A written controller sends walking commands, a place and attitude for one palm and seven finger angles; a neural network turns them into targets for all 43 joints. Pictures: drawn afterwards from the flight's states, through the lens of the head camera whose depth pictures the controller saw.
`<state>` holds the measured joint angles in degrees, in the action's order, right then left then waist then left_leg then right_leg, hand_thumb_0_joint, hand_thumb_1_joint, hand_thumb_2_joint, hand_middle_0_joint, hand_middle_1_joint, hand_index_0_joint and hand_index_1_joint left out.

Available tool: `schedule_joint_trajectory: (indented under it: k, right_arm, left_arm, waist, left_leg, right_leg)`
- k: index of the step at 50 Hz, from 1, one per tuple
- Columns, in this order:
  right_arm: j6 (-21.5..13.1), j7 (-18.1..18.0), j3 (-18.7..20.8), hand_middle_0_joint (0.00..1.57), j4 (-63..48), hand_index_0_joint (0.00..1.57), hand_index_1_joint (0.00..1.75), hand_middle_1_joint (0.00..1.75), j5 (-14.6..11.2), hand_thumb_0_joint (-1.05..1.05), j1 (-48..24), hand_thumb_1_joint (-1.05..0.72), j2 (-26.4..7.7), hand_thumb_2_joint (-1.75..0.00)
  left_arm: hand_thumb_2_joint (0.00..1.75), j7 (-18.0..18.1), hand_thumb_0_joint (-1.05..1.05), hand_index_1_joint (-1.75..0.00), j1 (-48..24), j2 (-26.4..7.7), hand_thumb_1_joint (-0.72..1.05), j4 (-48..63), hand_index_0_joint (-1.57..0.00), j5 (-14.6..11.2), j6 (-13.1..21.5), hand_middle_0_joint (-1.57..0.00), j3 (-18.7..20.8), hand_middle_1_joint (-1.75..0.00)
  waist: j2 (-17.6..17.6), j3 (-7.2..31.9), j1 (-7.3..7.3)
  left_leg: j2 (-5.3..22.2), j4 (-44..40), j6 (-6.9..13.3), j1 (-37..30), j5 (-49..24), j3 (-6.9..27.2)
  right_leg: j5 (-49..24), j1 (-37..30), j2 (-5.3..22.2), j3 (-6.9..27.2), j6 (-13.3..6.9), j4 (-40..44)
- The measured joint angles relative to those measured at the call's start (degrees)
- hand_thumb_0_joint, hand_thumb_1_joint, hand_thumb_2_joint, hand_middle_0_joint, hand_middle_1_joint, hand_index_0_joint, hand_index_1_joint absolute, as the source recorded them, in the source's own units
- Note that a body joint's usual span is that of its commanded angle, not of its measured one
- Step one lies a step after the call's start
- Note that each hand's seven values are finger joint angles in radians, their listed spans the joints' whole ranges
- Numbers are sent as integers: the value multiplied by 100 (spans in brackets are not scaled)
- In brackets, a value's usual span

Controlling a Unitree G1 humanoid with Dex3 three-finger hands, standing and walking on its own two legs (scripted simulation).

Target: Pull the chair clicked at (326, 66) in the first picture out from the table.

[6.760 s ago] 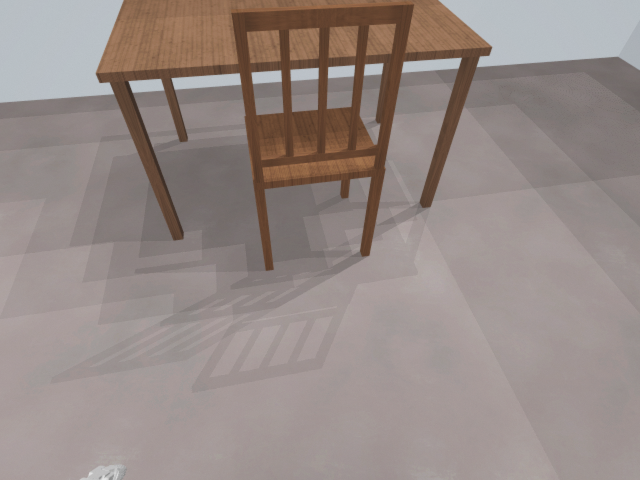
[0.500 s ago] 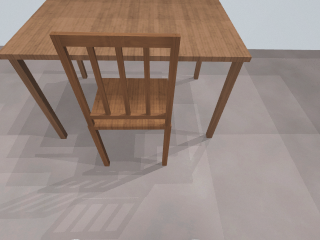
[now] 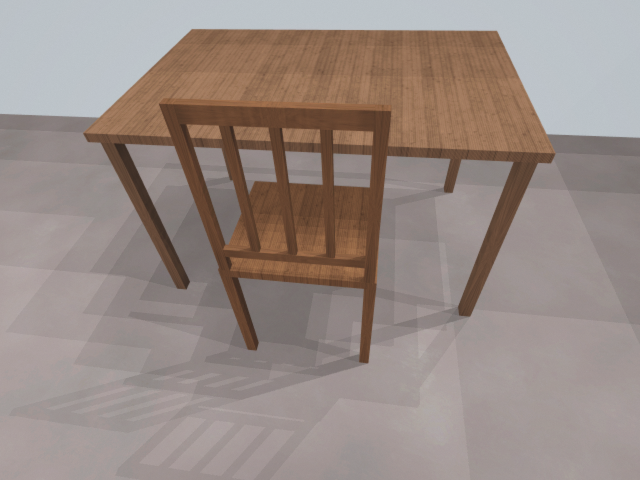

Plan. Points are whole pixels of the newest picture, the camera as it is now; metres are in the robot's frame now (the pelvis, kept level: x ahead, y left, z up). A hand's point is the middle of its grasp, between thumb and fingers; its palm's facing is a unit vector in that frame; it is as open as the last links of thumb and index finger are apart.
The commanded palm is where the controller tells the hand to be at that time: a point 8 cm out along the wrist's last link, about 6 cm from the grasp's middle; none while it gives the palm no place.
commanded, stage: take the last steps up to it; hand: left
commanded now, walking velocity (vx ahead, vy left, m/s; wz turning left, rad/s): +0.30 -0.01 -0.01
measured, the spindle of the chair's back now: (285, 198) +0.68 +0.15 -0.07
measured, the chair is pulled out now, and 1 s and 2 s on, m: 0.00 0.00 0.00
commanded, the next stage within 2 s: come to a stop and stand still in 0.54 s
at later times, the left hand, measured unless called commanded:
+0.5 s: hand (193, 475) +0.17 +0.22 -0.18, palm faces +0.04 -0.98 -0.19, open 7.3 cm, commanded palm none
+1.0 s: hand (233, 399) +0.28 +0.19 -0.18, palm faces +0.02 -0.97 -0.23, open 7.3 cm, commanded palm none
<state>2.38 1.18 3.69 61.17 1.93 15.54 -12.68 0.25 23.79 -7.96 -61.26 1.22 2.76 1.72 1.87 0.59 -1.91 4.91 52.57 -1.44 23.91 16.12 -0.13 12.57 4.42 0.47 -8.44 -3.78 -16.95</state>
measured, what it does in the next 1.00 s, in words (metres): walks ahead: left foot, then right foot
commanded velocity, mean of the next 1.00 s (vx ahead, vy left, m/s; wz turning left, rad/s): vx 0.06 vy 0.00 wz -0.02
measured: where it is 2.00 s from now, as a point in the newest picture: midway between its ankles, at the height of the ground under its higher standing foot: outside the picture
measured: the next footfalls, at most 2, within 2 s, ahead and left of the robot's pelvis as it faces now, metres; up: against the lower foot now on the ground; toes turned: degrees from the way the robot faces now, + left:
left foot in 0.20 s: +0.12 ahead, +0.15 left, +0.00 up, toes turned +6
right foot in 0.62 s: +0.24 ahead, -0.09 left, +0.00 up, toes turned -5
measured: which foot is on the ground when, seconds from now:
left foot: up 0.00-0.18, down 0.20-0.64, up 0.66-1.00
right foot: down 0.00-0.22, up 0.24-0.60, down 0.62-1.00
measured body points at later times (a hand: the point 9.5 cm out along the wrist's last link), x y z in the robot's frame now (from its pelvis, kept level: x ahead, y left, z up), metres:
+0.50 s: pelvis +0.13 +0.04 -0.01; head +0.14 +0.05 +0.44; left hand +0.16 +0.28 -0.17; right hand +0.13 -0.19 -0.16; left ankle +0.08 +0.15 -0.75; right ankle +0.18 -0.09 -0.71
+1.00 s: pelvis +0.22 +0.01 -0.01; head +0.24 -0.01 +0.44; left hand +0.28 +0.24 -0.16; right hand +0.25 -0.23 -0.18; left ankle +0.23 +0.13 -0.73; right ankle +0.24 -0.09 -0.75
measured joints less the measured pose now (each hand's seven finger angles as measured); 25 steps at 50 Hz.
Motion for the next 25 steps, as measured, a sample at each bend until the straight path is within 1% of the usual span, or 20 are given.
schedule_joint_trajectory:
  k: [3, 6, 9, 10, 11, 13, 14, 15, 17, 19, 21, 25]
  right_arm:
    - [-44, 10, -36, 20, -1, 19, 30, 30, -16, 1, -175, -91, 61, -90]
    - [-125, 15, -85, 20, -47, 19, 30, 30, -35, 1, -385, -91, 156, -90]
    - [-275, -8, -160, 20, -133, 19, 30, 30, -52, 1, -571, -91, 270, -90]
    - [-354, -21, -189, 20, -181, 20, 30, 30, -54, 1, -605, -91, 292, -90]
    - [-446, -49, -203, 20, -219, 20, 30, 30, -40, 1, -649, -90, 330, -90]
    - [-547, -113, -238, 20, -272, 20, 30, 30, -36, 1, -661, -90, 466, -90]
    - [-565, -138, -260, 20, -285, 20, 30, 30, -43, 0, -605, -90, 520, -90]
    - [-591, -195, -217, 20, -306, 20, 30, 30, -90, 0, -537, -91, 562, -90]
    - [-643, -296, -135, 20, -336, 20, 30, 30, -125, -2, -422, -94, 533, -90]
    - [-660, -315, -146, 21, -281, 20, 30, 30, -112, -3, -279, -96, 469, -90]
    - [-644, -307, -183, 20, -180, 20, 30, 30, -100, -3, -111, -95, 429, -90]
    - [-557, -268, -220, 20, 33, 20, 30, 30, -60, -1, 204, -93, 431, -90]
  left_arm:
    - [89, -18, 0, -30, 239, 29, 91, -246, -20, 17, -11, -20, -3, -30]
    - [89, -28, 0, -30, 419, 41, 91, -460, -20, 26, -37, -20, 8, -30]
    - [89, -29, 0, -30, 561, 47, 91, -625, -20, 7, -76, -20, 25, -30]
    - [89, -31, 0, -30, 619, 65, 91, -659, -20, -5, -92, -20, 26, -30]
    - [89, -40, 0, -30, 639, 78, 90, -693, -20, -20, -120, -20, 24, -30]
    - [89, -44, 0, -30, 526, 52, 91, -743, -20, -16, -215, -20, 17, -30]
    - [89, -44, 0, -30, 446, 38, 91, -737, -20, -5, -251, -20, 24, -30]
    - [89, -52, 0, -30, 351, 22, 91, -715, -20, 3, -265, -20, 41, -30]
    - [89, -72, 0, -30, 117, -11, 91, -618, -20, 19, -259, -19, 82, -30]
    - [89, -78, 0, -30, -164, -66, 91, -460, -20, 26, -238, -19, 120, -30]
    - [89, -75, 0, -30, -455, -124, 91, -275, -20, 22, -218, -19, 144, -30]
    - [89, -33, 1, -30, -980, -267, 93, 5, -20, 16, -231, -19, 190, -30]
  waist:
    - [-63, -20, -114]
    - [-146, -60, -225]
    - [-222, -110, -278]
    - [-214, -115, -272]
    - [-236, -139, -236]
    - [-395, -216, -186]
    - [-431, -208, -160]
    - [-459, -190, -129]
    - [-497, -153, -53]
    - [-520, -122, -8]
    - [-526, -103, 10]
    - [-474, -138, 93]
  left_leg:
    - [-8, -508, 46, -58, 118, -140]
    - [-79, -1084, 119, -194, 227, -290]
    - [-188, -1924, 196, -559, 19, -466]
    - [-215, -2256, 234, -756, -8, -506]
    - [-232, -2342, 258, -809, -319, -528]
    - [-322, -2112, 305, -864, -184, -646]
    - [-346, -2133, 320, -955, -71, -687]
    - [-376, -2239, 329, -1074, -13, -723]
    - [-444, -2569, 320, -1331, -64, -774]
    - [-502, -2884, 336, -1558, -143, -786]
    - [-536, -3123, 335, -1754, -176, -779]
    - [-524, -3302, 249, -2052, -71, -751]
  right_leg:
    - [55, -90, 9, -4, 52, 53]
    - [186, -159, 36, 7, 136, -8]
    - [485, -166, 76, 26, 260, -343]
    - [668, -99, 77, 44, 306, -614]
    - [906, 69, 114, 86, 290, -1084]
    - [1407, 610, 208, 338, 230, -2479]
    - [1466, 913, 219, 417, 211, -3137]
    - [1370, 1200, 247, 464, 208, -3639]
    - [1017, 1681, 337, 502, 250, -4154]
    - [701, 2047, 422, 519, 312, -4253]
    - [485, 2295, 479, 534, 370, -4120]
    - [256, 2395, 516, 497, 402, -3312]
